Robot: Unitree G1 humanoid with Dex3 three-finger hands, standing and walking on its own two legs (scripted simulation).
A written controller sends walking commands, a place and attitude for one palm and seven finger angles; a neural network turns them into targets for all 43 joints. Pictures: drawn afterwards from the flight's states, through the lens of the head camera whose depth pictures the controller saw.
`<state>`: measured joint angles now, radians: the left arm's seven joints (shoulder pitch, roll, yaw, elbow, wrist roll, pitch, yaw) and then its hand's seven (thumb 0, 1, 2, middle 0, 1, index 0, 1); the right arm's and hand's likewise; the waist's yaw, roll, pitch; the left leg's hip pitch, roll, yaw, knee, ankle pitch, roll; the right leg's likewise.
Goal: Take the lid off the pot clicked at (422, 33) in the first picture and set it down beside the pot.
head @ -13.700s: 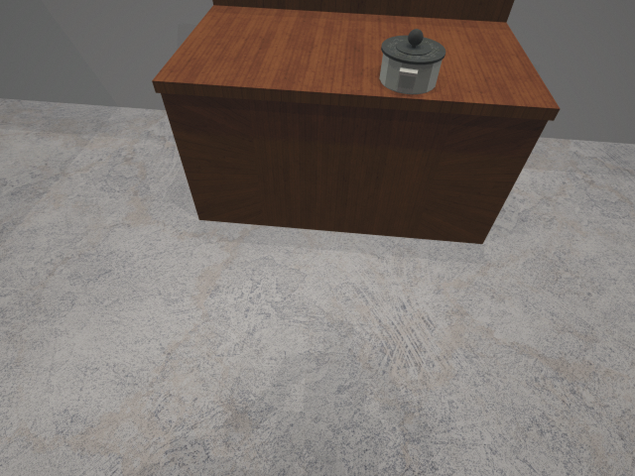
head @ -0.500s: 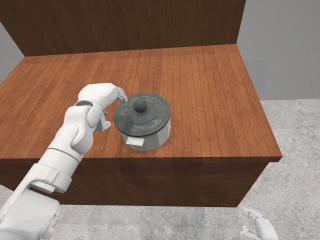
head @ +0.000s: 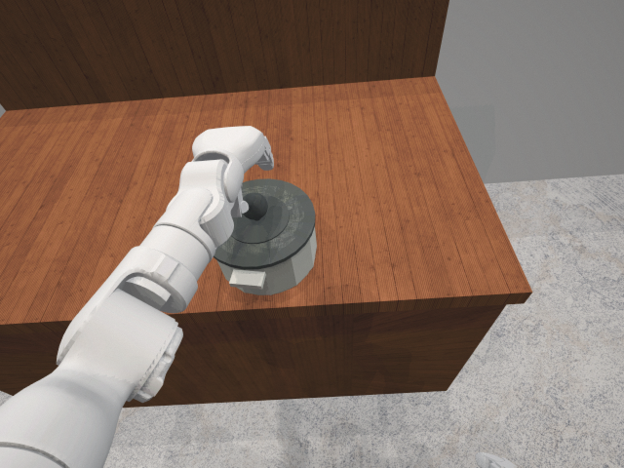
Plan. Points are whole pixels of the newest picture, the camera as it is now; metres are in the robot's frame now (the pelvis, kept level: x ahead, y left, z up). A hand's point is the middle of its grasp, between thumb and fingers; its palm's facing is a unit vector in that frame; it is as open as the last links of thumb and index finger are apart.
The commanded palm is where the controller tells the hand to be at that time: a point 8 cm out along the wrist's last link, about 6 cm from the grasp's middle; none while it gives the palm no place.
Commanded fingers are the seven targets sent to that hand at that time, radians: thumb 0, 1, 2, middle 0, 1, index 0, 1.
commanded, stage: move the open hand above the knob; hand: left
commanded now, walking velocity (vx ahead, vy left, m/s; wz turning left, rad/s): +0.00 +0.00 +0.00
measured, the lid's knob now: (254, 206) +0.50 +0.09 +0.03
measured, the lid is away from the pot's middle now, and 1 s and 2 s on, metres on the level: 0.00 0.00 0.00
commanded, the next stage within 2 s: lower the open fingers around the knob in 0.74 s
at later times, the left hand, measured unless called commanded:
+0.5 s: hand (237, 181) +0.47 +0.09 +0.12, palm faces -0.28 -0.05 -0.96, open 10.0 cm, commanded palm +0.46 +0.10 +0.18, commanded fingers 0.00 -0.28 1.38 -0.83 -0.08 -0.83 -0.08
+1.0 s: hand (236, 187) +0.47 +0.09 +0.11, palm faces -0.29 -0.04 -0.95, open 10.0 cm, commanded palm +0.46 +0.10 +0.16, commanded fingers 0.00 -0.28 1.38 -0.83 -0.08 -0.83 -0.08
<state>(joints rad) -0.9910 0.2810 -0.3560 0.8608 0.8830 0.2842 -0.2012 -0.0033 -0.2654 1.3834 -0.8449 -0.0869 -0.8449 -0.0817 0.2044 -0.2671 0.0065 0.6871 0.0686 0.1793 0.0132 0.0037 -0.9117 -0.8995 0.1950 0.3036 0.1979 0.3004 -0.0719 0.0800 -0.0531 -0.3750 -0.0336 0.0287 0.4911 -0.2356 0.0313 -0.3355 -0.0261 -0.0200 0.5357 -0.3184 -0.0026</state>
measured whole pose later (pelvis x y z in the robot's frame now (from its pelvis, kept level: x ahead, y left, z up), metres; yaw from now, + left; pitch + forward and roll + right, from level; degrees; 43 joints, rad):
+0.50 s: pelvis +0.00 +0.00 +0.00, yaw -1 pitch +7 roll +1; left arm -1.00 0.30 -0.32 0.91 0.89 0.28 -0.20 0.00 -0.26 1.38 -0.84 -0.09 -0.84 -0.08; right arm 0.23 -0.27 -0.01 0.69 0.07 0.14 -0.01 0.00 -0.91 -0.90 0.19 0.30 0.20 0.30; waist -0.08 0.07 -0.07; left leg -0.37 -0.02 0.04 0.47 -0.23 0.03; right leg -0.33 -0.01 -0.01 0.51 -0.31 -0.01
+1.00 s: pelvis +0.00 +0.00 +0.00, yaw +0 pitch +8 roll +1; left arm -1.03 0.26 -0.34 0.95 0.89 0.28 -0.19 0.00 -0.27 1.38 -0.84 -0.09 -0.84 -0.08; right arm 0.21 -0.26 0.01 0.70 0.06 0.16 0.00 0.00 -0.91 -0.90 0.20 0.30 0.20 0.30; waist -0.08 0.07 -0.07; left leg -0.39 -0.03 0.03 0.49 -0.23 0.04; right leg -0.35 -0.02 -0.01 0.52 -0.30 0.00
